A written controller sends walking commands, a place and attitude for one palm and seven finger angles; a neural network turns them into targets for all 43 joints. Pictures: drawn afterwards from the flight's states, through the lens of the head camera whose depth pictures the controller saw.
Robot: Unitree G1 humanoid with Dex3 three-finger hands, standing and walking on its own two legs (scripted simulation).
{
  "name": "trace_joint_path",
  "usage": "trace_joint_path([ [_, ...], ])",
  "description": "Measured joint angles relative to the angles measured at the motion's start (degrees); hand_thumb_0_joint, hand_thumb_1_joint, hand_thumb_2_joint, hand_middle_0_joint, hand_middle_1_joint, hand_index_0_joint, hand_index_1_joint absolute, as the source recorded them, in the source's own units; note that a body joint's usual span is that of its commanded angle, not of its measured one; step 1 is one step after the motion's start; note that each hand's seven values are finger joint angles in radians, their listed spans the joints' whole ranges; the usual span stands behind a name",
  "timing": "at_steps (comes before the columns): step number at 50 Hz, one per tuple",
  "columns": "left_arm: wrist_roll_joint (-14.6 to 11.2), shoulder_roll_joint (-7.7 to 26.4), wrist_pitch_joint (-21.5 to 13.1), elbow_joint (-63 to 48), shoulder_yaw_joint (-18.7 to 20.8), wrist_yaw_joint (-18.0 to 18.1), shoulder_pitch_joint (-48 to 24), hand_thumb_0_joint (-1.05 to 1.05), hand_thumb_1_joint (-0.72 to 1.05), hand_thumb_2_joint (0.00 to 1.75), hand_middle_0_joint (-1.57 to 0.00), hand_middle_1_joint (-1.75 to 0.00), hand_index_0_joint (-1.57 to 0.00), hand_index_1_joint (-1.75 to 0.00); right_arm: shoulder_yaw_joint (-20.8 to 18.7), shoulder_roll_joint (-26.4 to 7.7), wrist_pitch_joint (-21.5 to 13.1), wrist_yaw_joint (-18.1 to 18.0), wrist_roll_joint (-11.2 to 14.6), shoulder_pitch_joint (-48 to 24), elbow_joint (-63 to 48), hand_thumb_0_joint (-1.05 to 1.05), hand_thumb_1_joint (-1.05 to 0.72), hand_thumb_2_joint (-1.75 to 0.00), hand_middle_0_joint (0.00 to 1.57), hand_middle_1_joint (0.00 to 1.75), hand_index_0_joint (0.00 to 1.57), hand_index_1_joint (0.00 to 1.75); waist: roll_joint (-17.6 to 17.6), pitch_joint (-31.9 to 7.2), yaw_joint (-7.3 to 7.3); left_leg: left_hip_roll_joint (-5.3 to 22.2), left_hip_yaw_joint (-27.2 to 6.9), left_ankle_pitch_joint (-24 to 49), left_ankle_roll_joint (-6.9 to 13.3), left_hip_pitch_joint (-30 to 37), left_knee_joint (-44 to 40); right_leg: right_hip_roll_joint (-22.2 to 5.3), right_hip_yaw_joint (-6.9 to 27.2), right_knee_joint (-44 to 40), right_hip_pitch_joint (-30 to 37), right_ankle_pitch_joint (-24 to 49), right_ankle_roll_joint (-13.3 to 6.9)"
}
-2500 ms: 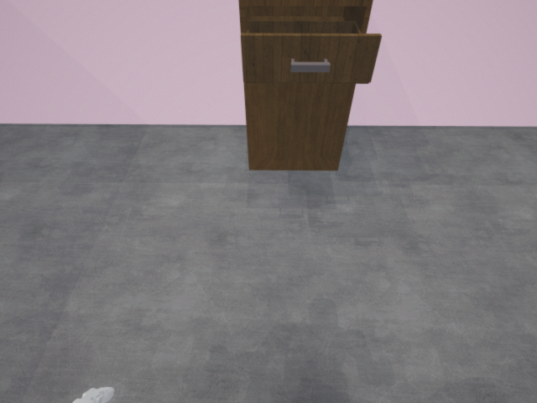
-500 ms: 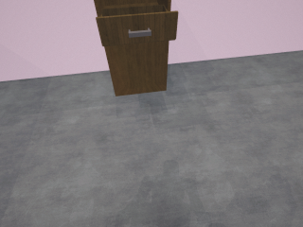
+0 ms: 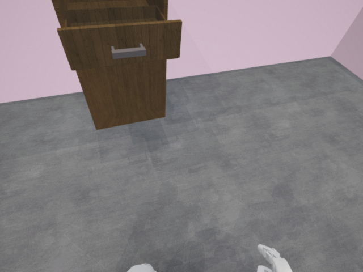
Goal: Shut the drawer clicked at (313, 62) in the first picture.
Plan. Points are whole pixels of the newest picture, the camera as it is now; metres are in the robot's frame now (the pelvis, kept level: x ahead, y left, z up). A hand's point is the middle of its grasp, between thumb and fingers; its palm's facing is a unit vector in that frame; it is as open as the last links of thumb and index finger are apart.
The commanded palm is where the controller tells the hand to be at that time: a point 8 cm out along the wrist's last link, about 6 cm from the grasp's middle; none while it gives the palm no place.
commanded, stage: walk to a spot facing it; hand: left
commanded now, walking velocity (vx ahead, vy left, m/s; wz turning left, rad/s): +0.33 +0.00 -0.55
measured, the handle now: (128, 49) +0.85 +0.33 +0.01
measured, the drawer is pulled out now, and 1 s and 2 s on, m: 0.28 0.28 0.28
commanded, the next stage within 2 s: turn to face it in 0.92 s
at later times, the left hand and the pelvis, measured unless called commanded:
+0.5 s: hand (140, 192) +0.34 +0.16 -0.16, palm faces -0.33 -0.94 -0.12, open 7.3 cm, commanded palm none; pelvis +0.19 +0.03 +0.01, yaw -17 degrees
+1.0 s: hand (160, 147) +0.51 +0.13 -0.14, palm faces -0.46 -0.85 -0.26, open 7.3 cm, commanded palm none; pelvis +0.39 -0.04 +0.02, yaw -34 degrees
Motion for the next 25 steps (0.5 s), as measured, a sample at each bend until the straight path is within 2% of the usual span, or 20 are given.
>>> trace_joint_path([
  [2, -0.33, 1.0, 1.05, 0.42, 0.6, -0.23, -1.7, 0.0, 0.91, 0.89, -0.2, -0.3, -0.21, -0.3, 0.68, 0.63, -0.82, -0.27, -0.15, 0.52, -0.42, 0.01, -0.91, -0.9, 0.2, 0.3, 0.2, 0.3, -0.75, 0.78, -0.46, 0.41, 2.11, -3.23, 2.29, 1.32, 3.3, 0.17, -1.42, 19.27, -7.29, -2.1, -0.68],
  [4, -0.09, 2.09, 1.72, 0.28, 1.22, -0.52, -3.64, 0.0, 0.91, 0.89, -0.2, -0.3, -0.2, -0.3, 0.91, 1.07, -1.13, -0.63, -0.17, 2.63, -0.07, 0.01, -0.91, -0.9, 0.2, 0.3, 0.2, 0.3, -0.89, 0.76, -1.18, 0.91, 3.84, -4.77, 3.1, 4.89, 1.86, -0.4, -4.35, 33.28, -14.29, 1.37, -0.89],
  [7, 0.38, 3.72, 2.38, -1.62, 2.17, -1.31, -7.19, 0.0, 0.91, 0.9, -0.19, -0.3, -0.2, -0.3, 0.7, 1.34, -1.51, -1.45, 0.03, 7.19, 1.97, 0.0, -0.91, -0.9, 0.2, 0.3, 0.2, 0.3, -1.0, 0.4, -1.94, 0.78, 5.75, -4.28, 3.04, 10.7, -3.83, -2.73, -7.89, 40.39, -22.53, 8.84, -0.43],
  [12, 0.79, 4.29, 3.44, -5.27, 3.05, -1.76, -11.47, 0.0, 0.92, 0.9, -0.19, -0.3, -0.2, -0.3, -0.88, -0.75, -1.61, -2.74, 0.6, 14.06, 5.31, -0.01, -0.94, -0.9, 0.2, 0.3, 0.2, 0.3, -0.99, -0.75, -2.7, -0.46, 9.79, -4.55, 3.42, 17.6, -10.91, -5.06, -8.01, 40.86, -32.58, 17.88, 0.72],
  [16, 0.88, 3.72, 4.42, -6.29, 3.02, -2.06, -13.98, 0.0, 0.92, 0.9, -0.19, -0.3, -0.2, -0.3, -0.63, -1.14, -1.38, -2.87, 0.61, 18.82, 7.5, 0.0, -0.93, -0.9, 0.19, 0.3, 0.2, 0.3, -0.99, -0.76, -3.72, -1.46, 12.51, -6.33, 3.38, 21.44, -13.4, -5.93, -8.27, 39.17, -36.68, 21.47, 1.41],
  [21, 0.8, 1.88, 5.29, -6.19, 1.92, -2.76, -16.49, 0.0, 0.92, 0.9, -0.19, -0.3, -0.2, -0.3, 0.13, 0.0, -1.11, -2.75, 0.23, 23.0, 9.35, 0.0, -0.92, -0.9, 0.19, 0.3, 0.2, 0.3, -0.13, 0.74, -5.56, -1.49, 15.4, -9.34, 2.68, 26.0, -15.03, -6.56, -11.81, 29.32, -35.92, 21.56, 1.29],
  [25, 0.58, 0.2, 5.29, -6.18, 0.82, -3.12, -19.02, 0.0, 0.91, 0.9, -0.19, -0.3, -0.2, -0.3, 0.71, 1.53, -0.72, -2.55, -0.21, 24.97, 10.13, 0.01, -0.91, -0.9, 0.19, 0.3, 0.2, 0.3, 0.47, 2.8, -7.26, -0.81, 17.76, -12.21, 1.26, 29.55, -15.46, -5.54, -15.34, 18.07, -32.53, 18.36, -0.26],
])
